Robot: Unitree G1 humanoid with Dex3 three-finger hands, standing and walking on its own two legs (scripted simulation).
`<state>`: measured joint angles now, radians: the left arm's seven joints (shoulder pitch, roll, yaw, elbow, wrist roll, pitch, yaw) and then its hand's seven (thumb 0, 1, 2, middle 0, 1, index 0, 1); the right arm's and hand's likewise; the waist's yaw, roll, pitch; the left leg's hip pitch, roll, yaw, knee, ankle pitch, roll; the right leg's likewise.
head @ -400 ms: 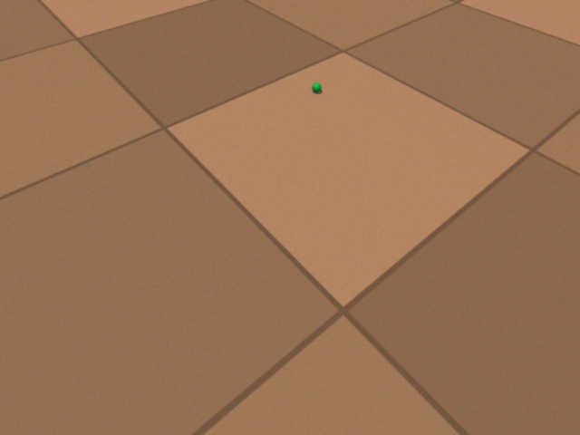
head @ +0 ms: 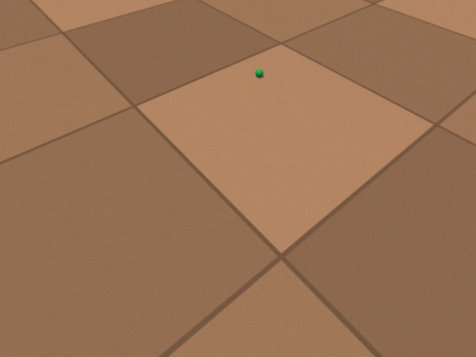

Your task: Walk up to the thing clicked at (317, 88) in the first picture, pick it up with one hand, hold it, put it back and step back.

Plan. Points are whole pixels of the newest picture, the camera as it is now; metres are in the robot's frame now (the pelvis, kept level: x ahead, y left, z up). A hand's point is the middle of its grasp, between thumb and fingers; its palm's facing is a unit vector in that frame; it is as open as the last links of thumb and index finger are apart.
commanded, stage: stand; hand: left
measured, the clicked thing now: (259, 73) +2.12 -0.09 -0.75
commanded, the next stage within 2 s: walk up in 0.72 s
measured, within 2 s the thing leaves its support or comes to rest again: neither
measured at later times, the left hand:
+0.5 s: hand out of the picture +0.07 +0.25 -0.16, palm faces -0.04 -0.94 -0.33, open 7.3 cm
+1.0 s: hand out of the picture +0.10 +0.35 -0.15, palm faces +0.27 -0.91 -0.32, open 7.4 cm
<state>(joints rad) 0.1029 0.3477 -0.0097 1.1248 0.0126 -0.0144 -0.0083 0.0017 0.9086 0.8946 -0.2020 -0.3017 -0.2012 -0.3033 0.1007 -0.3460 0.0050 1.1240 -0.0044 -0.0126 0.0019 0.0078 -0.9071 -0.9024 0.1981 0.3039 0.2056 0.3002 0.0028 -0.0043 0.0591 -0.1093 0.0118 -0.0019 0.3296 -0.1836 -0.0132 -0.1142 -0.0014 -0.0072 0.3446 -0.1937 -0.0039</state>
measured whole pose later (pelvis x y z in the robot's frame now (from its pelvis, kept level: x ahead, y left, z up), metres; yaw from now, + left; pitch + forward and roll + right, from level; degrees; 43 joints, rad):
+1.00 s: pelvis +0.06 +0.03 -0.01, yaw +13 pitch -3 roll +0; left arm 0.13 0.50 0.14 0.92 0.06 0.00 -0.12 0.00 0.91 0.89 -0.20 -0.30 -0.20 -0.30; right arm 0.29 -0.48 -0.09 1.02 -0.01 -0.04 0.07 0.01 -0.91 -0.90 0.20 0.30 0.21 0.30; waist 0.04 -0.11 0.01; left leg -0.39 0.07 0.12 0.67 -0.34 0.02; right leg 0.00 -0.12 -0.23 0.45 -0.41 -0.01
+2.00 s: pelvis +0.59 +0.02 -0.05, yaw +37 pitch -3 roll +2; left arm 0.35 0.43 0.06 0.86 0.06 0.05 -0.10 0.01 0.91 0.89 -0.20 -0.30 -0.20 -0.30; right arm 0.24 -0.42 -0.05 0.82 0.03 -0.09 -0.06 0.00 -0.90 -0.90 0.20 0.30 0.21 0.30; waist 0.08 -0.12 0.09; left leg -0.45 -0.01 0.14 0.76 -0.27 0.09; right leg -0.31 0.00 -0.04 1.25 -0.50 -0.01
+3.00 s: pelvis +1.13 -0.13 -0.03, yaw +49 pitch -3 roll +1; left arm 0.26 0.45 0.11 0.72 0.05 0.09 -0.14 0.01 0.91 0.89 -0.20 -0.30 -0.20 -0.30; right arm 0.32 -0.44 -0.02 0.88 -0.01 -0.09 -0.09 0.01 -0.90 -0.90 0.21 0.30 0.21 0.30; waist 0.01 -0.14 0.06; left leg -0.36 0.11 0.04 0.66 -0.27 0.02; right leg -0.60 -0.09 0.16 1.16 -0.35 0.03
